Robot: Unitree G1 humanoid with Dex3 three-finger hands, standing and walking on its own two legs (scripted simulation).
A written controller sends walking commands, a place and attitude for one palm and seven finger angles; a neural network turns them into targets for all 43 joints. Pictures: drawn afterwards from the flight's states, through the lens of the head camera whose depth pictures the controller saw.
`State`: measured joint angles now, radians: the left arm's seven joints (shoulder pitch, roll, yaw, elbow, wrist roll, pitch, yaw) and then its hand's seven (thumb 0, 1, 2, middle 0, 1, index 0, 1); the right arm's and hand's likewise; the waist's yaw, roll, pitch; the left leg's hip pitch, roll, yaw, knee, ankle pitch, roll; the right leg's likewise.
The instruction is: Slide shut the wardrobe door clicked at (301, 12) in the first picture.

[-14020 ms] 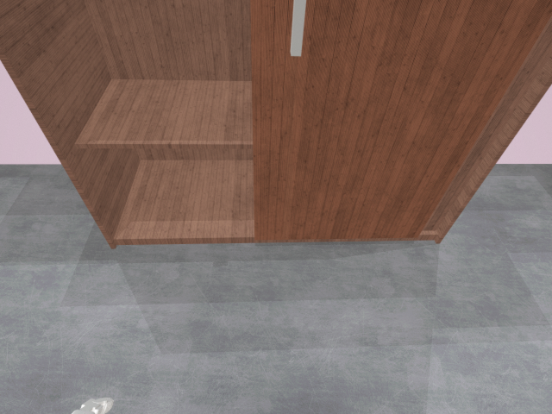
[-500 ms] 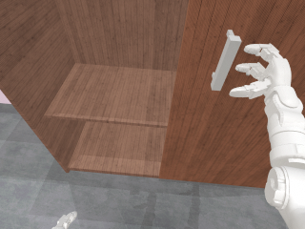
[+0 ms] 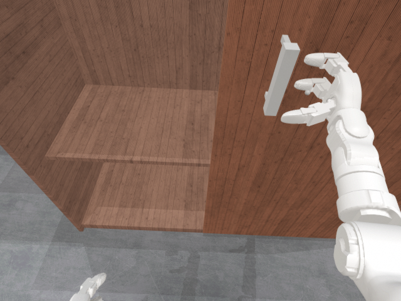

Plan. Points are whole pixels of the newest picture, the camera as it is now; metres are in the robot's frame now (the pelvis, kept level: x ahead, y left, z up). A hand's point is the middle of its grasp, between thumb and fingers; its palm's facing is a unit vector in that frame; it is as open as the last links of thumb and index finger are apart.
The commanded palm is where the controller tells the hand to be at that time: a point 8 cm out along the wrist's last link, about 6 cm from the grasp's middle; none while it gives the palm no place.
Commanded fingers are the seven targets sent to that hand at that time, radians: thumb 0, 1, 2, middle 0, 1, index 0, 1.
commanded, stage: slide the fingers in behind the handle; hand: right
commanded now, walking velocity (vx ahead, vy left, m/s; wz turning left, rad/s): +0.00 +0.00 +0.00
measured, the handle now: (277, 76) +0.49 -0.12 +0.21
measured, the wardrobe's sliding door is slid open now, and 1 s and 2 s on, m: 0.60 0.58 0.58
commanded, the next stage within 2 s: move the hooked fingers beside the handle in 0.46 s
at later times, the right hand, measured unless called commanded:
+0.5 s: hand (302, 93) +0.45 -0.17 +0.20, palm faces +0.10 +0.99 -0.04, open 13.9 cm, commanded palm +0.44 -0.17 +0.18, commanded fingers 0.00 0.50 -0.30 0.30 1.20 0.30 1.20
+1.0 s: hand (297, 93) +0.45 -0.16 +0.20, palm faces +0.05 +1.00 -0.02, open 13.8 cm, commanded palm +0.43 -0.19 +0.18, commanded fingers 0.00 0.50 -0.30 0.30 1.20 0.30 1.20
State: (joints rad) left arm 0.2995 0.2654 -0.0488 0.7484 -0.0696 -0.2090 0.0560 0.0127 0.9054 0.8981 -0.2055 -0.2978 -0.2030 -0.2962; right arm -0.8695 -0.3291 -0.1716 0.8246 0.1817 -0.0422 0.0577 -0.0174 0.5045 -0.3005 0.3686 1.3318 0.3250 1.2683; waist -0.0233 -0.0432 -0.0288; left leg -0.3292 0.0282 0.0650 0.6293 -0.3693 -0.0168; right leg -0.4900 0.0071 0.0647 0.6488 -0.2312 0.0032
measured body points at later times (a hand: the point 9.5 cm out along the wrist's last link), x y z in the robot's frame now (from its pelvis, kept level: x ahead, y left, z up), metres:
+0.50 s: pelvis +0.00 +0.00 +0.00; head +0.02 +0.01 +0.45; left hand +0.10 +0.25 -0.12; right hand +0.44 -0.22 +0.20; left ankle -0.03 +0.13 -0.72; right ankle +0.06 -0.12 -0.72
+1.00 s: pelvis +0.01 +0.00 +0.00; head +0.02 +0.02 +0.45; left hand +0.12 +0.25 -0.11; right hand +0.44 -0.21 +0.20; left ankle -0.03 +0.13 -0.72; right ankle +0.06 -0.12 -0.72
